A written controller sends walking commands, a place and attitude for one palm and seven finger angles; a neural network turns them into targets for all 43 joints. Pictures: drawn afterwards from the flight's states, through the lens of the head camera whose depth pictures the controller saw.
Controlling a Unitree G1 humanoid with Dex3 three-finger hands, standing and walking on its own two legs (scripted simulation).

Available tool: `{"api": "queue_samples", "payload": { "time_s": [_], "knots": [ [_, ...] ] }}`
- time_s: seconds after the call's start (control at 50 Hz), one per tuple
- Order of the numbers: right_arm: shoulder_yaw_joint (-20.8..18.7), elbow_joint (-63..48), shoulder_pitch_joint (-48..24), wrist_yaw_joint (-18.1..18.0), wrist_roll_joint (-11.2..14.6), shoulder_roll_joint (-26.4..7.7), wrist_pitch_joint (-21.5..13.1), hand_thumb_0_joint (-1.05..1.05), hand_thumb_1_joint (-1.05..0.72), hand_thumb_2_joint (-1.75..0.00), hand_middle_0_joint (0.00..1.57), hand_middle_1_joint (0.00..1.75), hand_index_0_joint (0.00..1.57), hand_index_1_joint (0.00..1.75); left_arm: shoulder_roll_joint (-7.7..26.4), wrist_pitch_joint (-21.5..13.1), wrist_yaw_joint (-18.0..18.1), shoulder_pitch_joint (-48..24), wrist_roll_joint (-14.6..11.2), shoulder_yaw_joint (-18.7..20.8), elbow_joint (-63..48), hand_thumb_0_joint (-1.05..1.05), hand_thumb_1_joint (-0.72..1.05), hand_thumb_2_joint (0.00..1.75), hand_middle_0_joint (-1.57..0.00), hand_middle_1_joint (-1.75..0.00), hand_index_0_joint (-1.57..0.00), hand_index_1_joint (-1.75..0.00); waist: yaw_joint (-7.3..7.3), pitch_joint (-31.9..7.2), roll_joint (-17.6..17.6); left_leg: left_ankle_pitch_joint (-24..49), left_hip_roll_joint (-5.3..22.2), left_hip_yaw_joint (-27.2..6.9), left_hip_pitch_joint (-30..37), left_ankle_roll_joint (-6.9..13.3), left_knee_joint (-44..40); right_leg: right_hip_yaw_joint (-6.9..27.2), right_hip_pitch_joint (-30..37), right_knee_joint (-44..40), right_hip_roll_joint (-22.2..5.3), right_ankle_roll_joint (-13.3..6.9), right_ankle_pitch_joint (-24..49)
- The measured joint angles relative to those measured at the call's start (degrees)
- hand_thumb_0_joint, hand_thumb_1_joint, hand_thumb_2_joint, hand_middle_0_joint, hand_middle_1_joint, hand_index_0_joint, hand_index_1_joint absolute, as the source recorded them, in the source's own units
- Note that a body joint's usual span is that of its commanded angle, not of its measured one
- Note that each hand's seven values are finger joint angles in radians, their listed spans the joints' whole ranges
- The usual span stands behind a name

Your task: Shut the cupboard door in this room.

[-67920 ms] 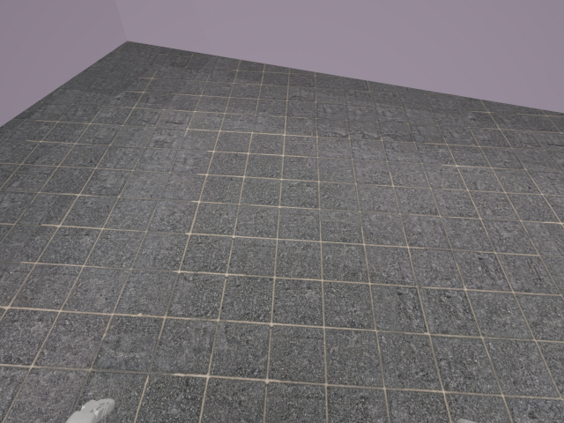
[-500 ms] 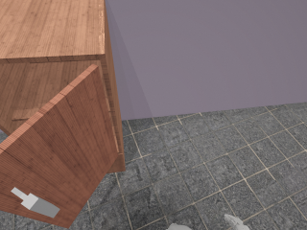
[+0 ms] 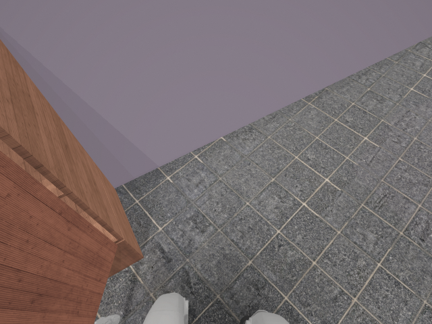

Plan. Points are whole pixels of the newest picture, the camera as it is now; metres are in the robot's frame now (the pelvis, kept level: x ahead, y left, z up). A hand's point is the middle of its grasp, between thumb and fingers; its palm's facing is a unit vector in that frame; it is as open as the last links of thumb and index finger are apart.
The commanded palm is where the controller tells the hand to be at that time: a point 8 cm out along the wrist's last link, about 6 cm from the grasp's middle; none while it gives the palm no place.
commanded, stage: walk to a spot facing it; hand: left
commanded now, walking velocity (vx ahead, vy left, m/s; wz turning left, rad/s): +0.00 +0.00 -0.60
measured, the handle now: out of the picture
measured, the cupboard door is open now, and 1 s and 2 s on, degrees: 53 53 53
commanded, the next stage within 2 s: none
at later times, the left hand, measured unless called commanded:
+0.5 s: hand (119, 297) +0.17 +0.23 -0.15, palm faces -0.25 -0.94 -0.22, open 7.4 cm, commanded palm none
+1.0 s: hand (188, 262) +0.24 +0.09 -0.15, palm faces -0.56 -0.80 -0.23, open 7.3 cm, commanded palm none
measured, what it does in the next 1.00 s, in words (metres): steps on the spot, turning right: left foot, then right foot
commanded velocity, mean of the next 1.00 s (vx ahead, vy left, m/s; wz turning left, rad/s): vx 0.00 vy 0.00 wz -0.60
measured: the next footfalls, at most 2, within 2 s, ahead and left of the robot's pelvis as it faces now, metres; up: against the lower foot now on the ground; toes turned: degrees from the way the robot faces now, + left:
left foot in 0.26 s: +0.07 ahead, +0.15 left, +0.00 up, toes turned -9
right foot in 0.68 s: +0.04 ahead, -0.13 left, +0.00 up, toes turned -33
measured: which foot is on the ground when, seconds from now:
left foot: up 0.00-0.24, down 0.26-0.68, up 0.70-1.00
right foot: down 0.00-0.28, up 0.30-0.66, down 0.68-1.00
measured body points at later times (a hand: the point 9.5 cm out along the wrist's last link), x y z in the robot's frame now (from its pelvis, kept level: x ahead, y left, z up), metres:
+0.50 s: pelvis +0.03 +0.04 +0.01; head +0.08 +0.05 +0.46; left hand +0.18 +0.28 -0.14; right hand +0.03 -0.22 -0.11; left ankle +0.03 +0.15 -0.73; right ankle -0.03 -0.10 -0.64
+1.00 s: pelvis +0.05 -0.02 +0.01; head +0.10 -0.06 +0.45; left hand +0.27 +0.13 -0.13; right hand -0.02 -0.28 -0.13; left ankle +0.15 +0.11 -0.69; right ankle +0.01 -0.10 -0.73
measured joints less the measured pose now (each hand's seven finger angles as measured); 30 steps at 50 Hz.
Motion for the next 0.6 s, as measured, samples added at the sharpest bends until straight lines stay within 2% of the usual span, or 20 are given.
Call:
{"api": "queue_samples", "payload": {
  "time_s": [0.12, 0.24, 0.28, 0.3, 0.34, 0.4, 0.44, 0.52, 0.6],
  "knots": [
    [0.33, -2.80, -3.79, 0.44, -0.20, 1.45, -1.19, 0.01, -0.91, -0.90, 0.20, 0.30, 0.20, 0.30, -0.10, 0.22, -0.38, 0.00, 0.60, 0.08, -0.65, 0.00, 0.91, 0.90, -0.20, -0.30, -0.20, -0.30, 0.56, -3.14, -1.58, 3.18, -1.69, -1.58, 0.22, -0.41, -11.10, 4.53, 0.11, -2.77, 1.01, 0.17, 2.11],
    [1.00, -4.84, -5.27, 0.50, 0.18, 2.79, -2.52, 0.00, -0.91, -0.90, 0.20, 0.30, 0.20, 0.30, 1.60, 0.69, -0.42, 0.50, 0.65, 1.04, -1.88, 0.00, 0.91, 0.90, -0.20, -0.30, -0.21, -0.30, 1.59, -5.46, -2.64, 4.87, -4.97, -1.23, 6.64, 0.56, -26.05, 8.68, -1.80, -1.46, 2.76, 1.69, 2.07],
    [1.36, -5.25, -4.65, 0.35, 0.13, 3.40, -3.51, 0.00, -0.91, -0.90, 0.20, 0.30, 0.20, 0.30, 2.77, 1.17, -0.28, 0.88, 0.24, 1.51, -2.10, 0.00, 0.91, 0.90, -0.20, -0.30, -0.21, -0.30, 1.41, -6.19, -3.74, 7.47, -5.69, -0.25, 9.39, 2.14, -31.93, 10.08, -3.27, 1.14, 3.21, 2.41, 0.56],
    [1.60, -5.38, -4.16, 0.37, 0.01, 3.85, -3.70, 0.00, -0.91, -0.90, 0.20, 0.30, 0.20, 0.30, 3.43, 1.47, -0.27, 0.84, 0.13, 1.83, -1.90, 0.00, 0.91, 0.90, -0.20, -0.30, -0.20, -0.30, 1.44, -6.24, -4.58, 7.69, -5.79, 0.59, 9.57, 3.26, -31.68, 10.16, -4.50, 4.74, 3.17, 2.87, -3.85],
    [2.11, -5.53, -2.78, 0.39, -0.34, 4.25, -3.62, 0.00, -0.91, -0.90, 0.20, 0.30, 0.20, 0.30, 4.28, 1.90, -0.55, 1.23, 0.40, 2.39, -1.63, 0.00, 0.91, 0.90, -0.20, -0.30, -0.20, -0.30, 1.48, -6.42, -4.76, 7.67, -4.69, 1.96, 10.80, 4.52, -32.30, 7.91, -7.62, 15.32, 3.16, 4.14, -9.51],
    [2.20, -4.99, -0.75, -0.12, -0.64, 4.35, -3.29, 0.00, -0.91, -0.90, 0.20, 0.30, 0.20, 0.30, 4.91, 2.12, -1.33, 1.96, 0.64, 2.92, -1.35, 0.00, 0.91, 0.90, -0.20, -0.30, -0.20, -0.30, 1.29, -6.64, -3.88, 8.60, -2.81, 3.64, 13.43, 4.63, -35.70, 4.93, -10.89, 27.61, 1.71, 5.62, -8.94],
    [2.01, -4.46, 0.25, -0.33, -0.70, 4.24, -3.26, 0.00, -0.91, -0.90, 0.20, 0.30, 0.20, 0.30, 5.08, 2.20, -1.63, 2.28, 0.54, 3.02, -1.41, 0.00, 0.91, 0.90, -0.20, -0.30, -0.20, -0.30, 1.25, -6.37, -3.37, 9.07, -1.83, 4.99, 14.78, 4.41, -37.47, 4.03, -11.77, 31.00, 0.25, 6.38, -7.69],
    [1.44, -3.40, 1.98, -0.36, -0.61, 3.89, -3.43, 0.00, -0.91, -0.90, 0.20, 0.30, 0.20, 0.30, 4.79, 2.58, -1.79, 1.89, 0.36, 2.87, -1.23, 0.00, 0.91, 0.90, -0.19, -0.30, -0.20, -0.30, 0.76, -5.09, -2.64, 8.67, -0.24, 7.87, 16.46, 3.79, -38.54, 2.57, -11.06, 28.40, -2.50, 7.25, -7.04],
    [0.66, -2.29, 3.13, 0.14, -0.73, 3.09, -3.07, 0.00, -0.91, -0.90, 0.20, 0.30, 0.20, 0.30, 3.69, 2.58, -1.97, 0.32, 0.35, 2.17, -1.15, 0.00, 0.91, 0.90, -0.19, -0.30, -0.20, -0.30, -0.21, -3.29, -1.56, 6.43, 1.79, 10.96, 17.07, 2.54, -36.20, -0.33, -7.29, 16.41, -3.65, 6.76, -7.72]
  ]
}}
